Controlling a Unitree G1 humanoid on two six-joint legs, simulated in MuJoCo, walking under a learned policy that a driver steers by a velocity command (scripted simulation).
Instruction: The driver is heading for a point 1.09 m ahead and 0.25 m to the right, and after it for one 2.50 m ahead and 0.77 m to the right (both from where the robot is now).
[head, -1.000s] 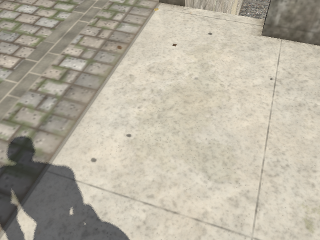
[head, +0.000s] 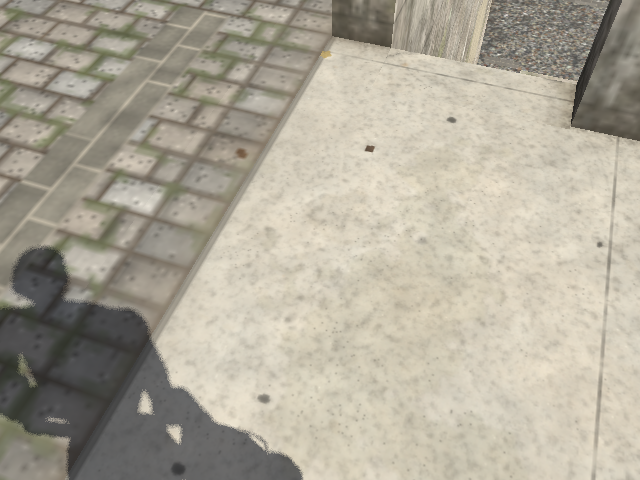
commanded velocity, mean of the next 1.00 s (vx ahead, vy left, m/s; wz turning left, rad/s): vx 0.50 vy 0.00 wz -0.21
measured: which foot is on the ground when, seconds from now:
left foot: up 0.00-0.38, down 0.40-1.00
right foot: down 0.00-0.40, up 0.42-0.98, down 1.00-1.00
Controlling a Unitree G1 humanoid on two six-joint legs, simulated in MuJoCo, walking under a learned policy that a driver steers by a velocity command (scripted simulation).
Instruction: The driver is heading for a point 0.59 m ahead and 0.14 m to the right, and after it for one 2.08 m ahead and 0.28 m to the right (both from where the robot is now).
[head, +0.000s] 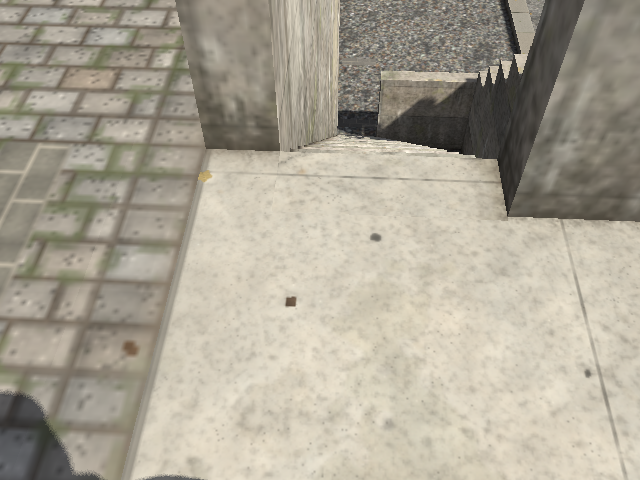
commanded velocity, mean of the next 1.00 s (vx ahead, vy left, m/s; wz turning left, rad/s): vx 0.50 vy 0.00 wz -0.50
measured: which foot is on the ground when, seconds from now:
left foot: down 0.00-0.02, up 0.04-0.48, down 0.50-1.00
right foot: down 0.00-0.50, up 0.52-1.00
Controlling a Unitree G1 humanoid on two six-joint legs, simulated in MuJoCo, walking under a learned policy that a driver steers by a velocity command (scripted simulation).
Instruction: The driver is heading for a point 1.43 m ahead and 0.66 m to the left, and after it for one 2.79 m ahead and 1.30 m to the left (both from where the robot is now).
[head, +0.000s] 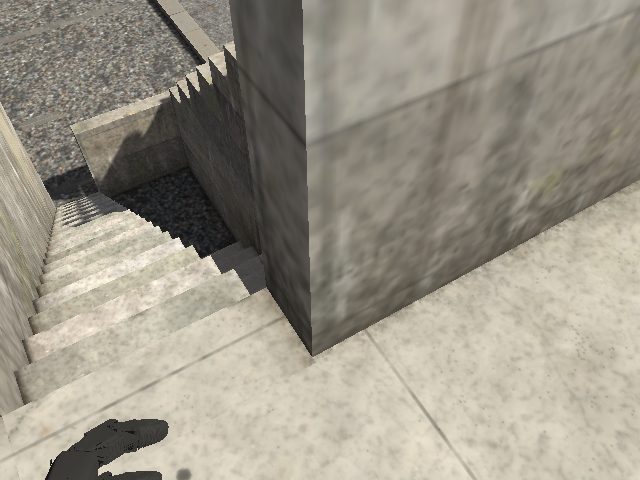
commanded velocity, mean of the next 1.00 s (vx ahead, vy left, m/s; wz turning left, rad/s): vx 0.50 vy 0.00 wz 0.47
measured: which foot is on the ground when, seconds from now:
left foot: down 0.00-0.02, up 0.04-0.54, down 0.56-1.00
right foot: up 0.00-0.00, down 0.02-0.58, up 0.60-1.00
